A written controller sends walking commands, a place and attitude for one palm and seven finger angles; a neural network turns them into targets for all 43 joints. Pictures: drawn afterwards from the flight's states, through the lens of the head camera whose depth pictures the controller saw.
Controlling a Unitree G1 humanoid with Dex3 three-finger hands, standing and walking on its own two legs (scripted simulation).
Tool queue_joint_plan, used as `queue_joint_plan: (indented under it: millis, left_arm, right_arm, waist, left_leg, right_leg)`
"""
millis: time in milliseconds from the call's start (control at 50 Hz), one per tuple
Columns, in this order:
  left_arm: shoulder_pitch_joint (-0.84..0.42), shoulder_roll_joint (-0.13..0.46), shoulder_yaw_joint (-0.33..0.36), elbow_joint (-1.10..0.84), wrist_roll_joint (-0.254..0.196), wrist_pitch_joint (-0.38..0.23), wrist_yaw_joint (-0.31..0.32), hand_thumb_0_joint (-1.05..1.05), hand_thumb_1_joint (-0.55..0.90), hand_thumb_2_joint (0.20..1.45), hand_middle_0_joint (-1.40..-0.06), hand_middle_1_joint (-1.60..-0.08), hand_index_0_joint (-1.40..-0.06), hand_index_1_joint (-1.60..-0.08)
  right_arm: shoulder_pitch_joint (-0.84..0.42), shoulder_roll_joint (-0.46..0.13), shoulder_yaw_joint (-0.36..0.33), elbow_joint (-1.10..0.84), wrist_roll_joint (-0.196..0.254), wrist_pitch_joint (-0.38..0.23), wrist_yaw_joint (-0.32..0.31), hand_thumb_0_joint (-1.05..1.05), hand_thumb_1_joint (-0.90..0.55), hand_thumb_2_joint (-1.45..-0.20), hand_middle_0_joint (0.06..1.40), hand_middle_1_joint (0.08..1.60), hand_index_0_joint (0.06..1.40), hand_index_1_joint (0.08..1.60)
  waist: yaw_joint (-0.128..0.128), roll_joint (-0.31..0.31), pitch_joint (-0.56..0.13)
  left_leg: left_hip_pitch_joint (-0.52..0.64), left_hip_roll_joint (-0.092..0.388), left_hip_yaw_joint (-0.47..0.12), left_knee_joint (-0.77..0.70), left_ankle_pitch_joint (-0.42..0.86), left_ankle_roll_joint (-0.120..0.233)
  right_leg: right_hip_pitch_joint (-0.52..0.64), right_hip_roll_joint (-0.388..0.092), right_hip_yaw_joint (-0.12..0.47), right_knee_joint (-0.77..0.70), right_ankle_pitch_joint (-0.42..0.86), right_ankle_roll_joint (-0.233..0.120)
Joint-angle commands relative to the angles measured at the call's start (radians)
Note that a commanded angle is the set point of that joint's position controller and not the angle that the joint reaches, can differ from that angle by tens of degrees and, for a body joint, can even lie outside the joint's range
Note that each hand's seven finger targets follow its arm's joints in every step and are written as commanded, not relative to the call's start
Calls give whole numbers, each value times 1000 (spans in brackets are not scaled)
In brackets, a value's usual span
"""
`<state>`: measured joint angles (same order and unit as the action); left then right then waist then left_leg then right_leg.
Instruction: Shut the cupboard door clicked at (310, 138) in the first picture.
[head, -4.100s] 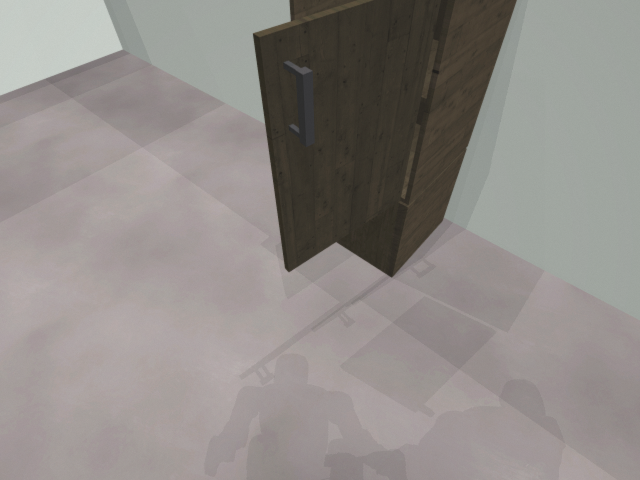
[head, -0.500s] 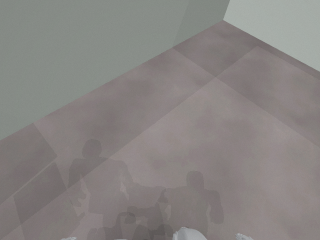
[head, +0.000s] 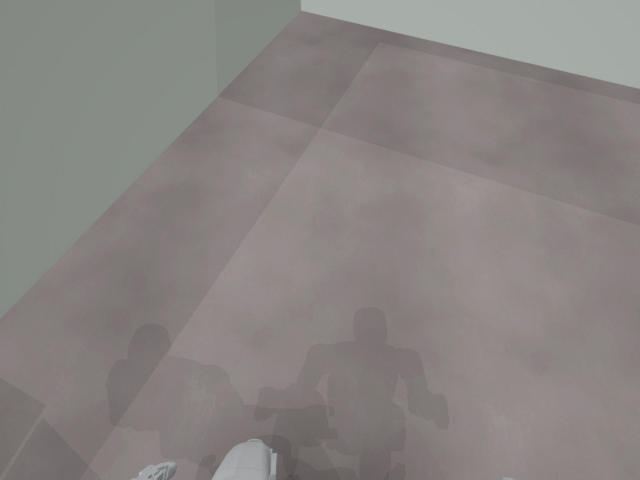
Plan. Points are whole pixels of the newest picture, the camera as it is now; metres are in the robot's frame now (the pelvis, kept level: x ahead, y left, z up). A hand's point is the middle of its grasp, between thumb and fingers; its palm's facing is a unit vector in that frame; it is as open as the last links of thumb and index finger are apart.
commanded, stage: walk around to get in front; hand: left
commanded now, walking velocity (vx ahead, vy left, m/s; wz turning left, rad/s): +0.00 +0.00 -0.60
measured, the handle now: out of the picture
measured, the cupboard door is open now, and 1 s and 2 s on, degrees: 80 80 80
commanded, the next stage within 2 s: walk to a spot facing it in 1.44 s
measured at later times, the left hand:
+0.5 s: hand (217, 422) +0.20 +0.17 -0.16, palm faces -0.33 -0.92 -0.22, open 7.4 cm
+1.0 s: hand (274, 343) +0.33 +0.10 -0.19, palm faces -0.52 -0.84 -0.16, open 7.4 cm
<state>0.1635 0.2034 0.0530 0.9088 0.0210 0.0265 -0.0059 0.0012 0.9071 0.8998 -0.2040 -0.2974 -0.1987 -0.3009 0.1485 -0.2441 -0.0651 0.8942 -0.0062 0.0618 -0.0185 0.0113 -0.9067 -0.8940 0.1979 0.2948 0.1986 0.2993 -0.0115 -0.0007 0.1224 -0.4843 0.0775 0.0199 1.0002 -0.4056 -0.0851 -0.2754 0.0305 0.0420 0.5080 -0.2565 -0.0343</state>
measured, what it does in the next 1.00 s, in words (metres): walks ahead, turning right: left foot, then right foot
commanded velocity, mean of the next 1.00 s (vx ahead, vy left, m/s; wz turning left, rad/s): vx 0.24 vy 0.00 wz -0.54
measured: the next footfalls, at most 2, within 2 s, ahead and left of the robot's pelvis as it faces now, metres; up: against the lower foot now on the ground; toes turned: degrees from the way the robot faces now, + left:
left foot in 0.14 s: +0.06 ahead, +0.14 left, +0.00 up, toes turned -2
right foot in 0.52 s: +0.04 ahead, -0.13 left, +0.00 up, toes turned -26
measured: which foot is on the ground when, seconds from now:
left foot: up 0.00-0.12, down 0.14-0.52, up 0.54-0.86, down 0.88-1.00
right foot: down 0.00-0.14, up 0.16-0.50, down 0.52-0.88, up 0.90-1.00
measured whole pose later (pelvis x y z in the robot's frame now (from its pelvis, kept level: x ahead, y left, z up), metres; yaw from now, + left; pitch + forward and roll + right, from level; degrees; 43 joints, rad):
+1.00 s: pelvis +0.21 -0.05 -0.01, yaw -35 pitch +0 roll -1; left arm 0.26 0.23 0.09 1.03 0.03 0.00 -0.04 0.01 0.91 0.90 -0.20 -0.30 -0.20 -0.30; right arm 0.21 -0.18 -0.03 0.88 -0.04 -0.07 -0.01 0.01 -0.90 -0.89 0.20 0.30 0.20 0.30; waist 0.01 -0.05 0.07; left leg -0.32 0.08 0.17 0.60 -0.28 0.02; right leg -0.40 -0.01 0.00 1.21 -0.39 -0.02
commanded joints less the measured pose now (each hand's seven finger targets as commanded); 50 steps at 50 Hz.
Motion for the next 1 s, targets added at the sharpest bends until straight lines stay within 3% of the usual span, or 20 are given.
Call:
queue_joint_plan:
  millis: [0,80,120,140,180,260,400,460,480,500,520,540,640,760,820,840,860,880,940,980]
  left_arm:
    - [18,222,65,-65,8,-17,16,0,900,900,-200,-300,-200,-300]
    - [-41,191,60,-74,-6,-7,12,0,900,900,-200,-300,-200,-300]
    - [1,97,42,-109,-19,0,0,0,900,900,-200,-300,-200,-300]
    - [-25,129,47,-108,-5,4,-1,0,900,900,-200,-300,-200,-300]
    - [0,123,61,-81,9,8,-17,0,900,900,-200,-300,-200,-300]
    - [-19,89,48,-80,0,16,-31,0,900,900,-200,-300,-200,-300]
    - [-123,65,32,-111,7,-4,-57,0,900,900,-200,-300,-200,-300]
    - [3,91,44,-63,11,-19,-52,0,900,900,-200,-300,-200,-300]
    - [149,166,64,-18,14,-32,-41,0,900,900,-200,-300,-200,-300]
    - [291,302,97,26,14,-43,-21,0,900,900,-200,-300,-200,-300]
    - [321,324,97,34,-6,-42,-1,0,900,900,-200,-300,-200,-300]
    - [264,273,88,20,-7,-49,8,0,900,900,-200,-300,-200,-300]
    - [69,185,56,-21,3,-78,3,0,900,900,-200,-300,-200,-300]
    - [92,210,64,13,5,-81,-12,0,900,900,-200,-300,-200,-300]
    - [45,185,63,15,-2,-77,-12,0,900,900,-200,-300,-200,-300]
    - [46,140,53,7,-6,-78,-15,0,900,900,-200,-300,-200,-300]
    - [101,65,38,-8,-19,-74,-24,0,900,900,-200,-300,-200,-300]
    - [51,84,32,-37,-8,-77,-21,0,900,900,-200,-300,-200,-300]
    - [-9,76,45,-13,13,-67,-40,0,900,900,-200,-300,-200,-300]
    - [47,41,38,6,17,-47,-51,0,900,900,-200,-300,-200,-300]
  right_arm:
    - [12,-55,-10,-75,3,-37,-4,0,-900,-900,200,300,200,300]
    - [139,-77,-13,-36,5,-60,-19,0,-900,-900,200,300,200,300]
    - [183,-235,-37,-44,-18,-74,-27,0,-900,-900,200,300,200,300]
    - [176,-230,-33,-53,-26,-66,-30,0,-900,-900,200,300,200,300]
    - [82,-157,-12,-82,-28,-76,-35,0,-900,-900,200,300,200,300]
    - [113,-135,-11,-69,-25,-75,-33,0,-900,-900,200,300,200,300]
    - [193,-173,-34,-25,-34,-71,-7,0,-900,-900,200,300,200,300]
    - [159,-176,-35,-27,-29,-71,3,0,-900,-900,200,300,200,300]
    - [119,-142,-28,-48,-14,-75,13,0,-900,-900,200,300,200,300]
    - [-13,-53,2,-123,-2,-78,23,0,-900,-900,200,300,200,300]
    - [-85,-99,1,-152,-11,-73,20,0,-900,-900,200,300,200,300]
    - [-85,-103,-5,-144,-9,-76,23,0,-900,-900,200,300,200,300]
    - [0,-68,-14,-70,-19,-70,37,0,-900,-900,200,300,200,300]
    - [-7,-43,-9,-76,-12,-99,39,0,-900,-900,200,300,200,300]
    - [133,-83,-18,-29,-15,-122,21,0,-900,-900,200,300,200,300]
    - [275,-153,-34,14,-21,-131,7,0,-900,-900,200,300,200,300]
    - [402,-277,-63,36,-45,-139,-1,0,-900,-900,200,300,200,300]
    - [430,-270,-50,36,-37,-124,-8,0,-900,-900,200,300,200,300]
    - [223,-121,-10,-9,-34,-132,-5,0,-900,-900,200,300,200,300]
    - [196,-81,4,3,-26,-144,-10,0,-900,-900,200,300,200,300]
  waist:
    - [22,-142,-171]
    - [-42,-105,-202]
    - [-37,343,-224]
    - [-46,233,-200]
    - [12,213,-160]
    - [2,188,-167]
    - [-57,216,-140]
    - [19,118,-162]
    - [99,-56,-216]
    - [188,-408,-190]
    - [193,-338,-149]
    - [152,-234,-92]
    - [14,-155,-48]
    - [17,-124,-71]
    - [-62,-74,-113]
    - [-123,70,-189]
    - [-149,386,-300]
    - [-149,308,-297]
    - [-46,157,-45]
    - [0,158,-58]
  left_leg:
    - [56,-32,8,-185,-26,3]
    - [336,-26,8,-550,191,22]
    - [500,399,-396,-712,477,203]
    - [408,437,-365,-692,519,263]
    - [351,331,-214,-683,585,220]
    - [442,243,-1,-611,754,189]
    - [415,290,58,-652,241,175]
    - [277,246,128,-479,131,117]
    - [92,178,213,-259,125,77]
    - [-263,18,241,49,-279,19]
    - [-370,20,57,184,-271,22]
    - [-392,59,-10,209,-147,25]
    - [-130,48,28,8,64,-5]
    - [38,-25,77,-301,118,9]
    - [332,-52,99,-499,194,24]
    - [541,41,-8,-557,125,54]
    - [720,367,-420,-663,16,163]
    - [692,449,-547,-736,-19,226]
    - [330,347,-294,-814,-9,169]
    - [329,289,-102,-803,152,130]
  right_leg:
    - [113,-240,265,-125,360,-149]
    - [-24,-164,250,0,333,-57]
    - [-297,42,-6,386,-357,65]
    - [-269,-8,31,581,-382,60]
    - [-296,-45,11,699,-264,82]
    - [-300,-62,-53,626,-191,100]
    - [-167,-59,-170,221,-217,69]
    - [106,-15,-214,-16,-77,32]
    - [354,-118,-59,-117,-141,-25]
    - [523,-397,413,-225,-95,-153]
    - [471,-463,519,-269,-43,-222]
    - [421,-424,441,-271,-71,-226]
    - [123,-269,176,-278,81,-149]
    - [123,-237,171,-238,62,-140]
    - [12,-179,131,-88,123,-91]
    - [-92,-110,82,135,123,-53]
    - [-313,35,-79,507,-286,12]
    - [-385,-1,12,712,-327,-4]
    - [-404,-123,4,845,-77,15]
    - [-378,-137,-19,802,7,35]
